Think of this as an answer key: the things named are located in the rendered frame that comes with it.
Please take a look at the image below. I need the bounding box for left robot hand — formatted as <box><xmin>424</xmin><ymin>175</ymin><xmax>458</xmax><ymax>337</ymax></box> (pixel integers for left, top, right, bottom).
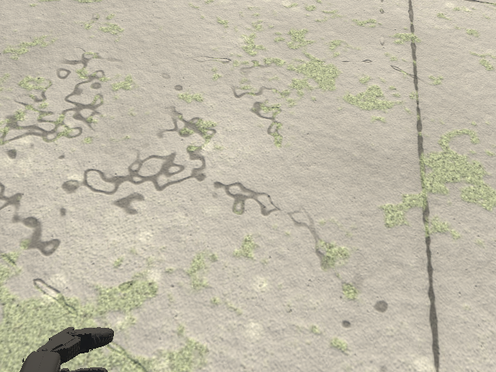
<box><xmin>20</xmin><ymin>327</ymin><xmax>114</xmax><ymax>372</ymax></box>

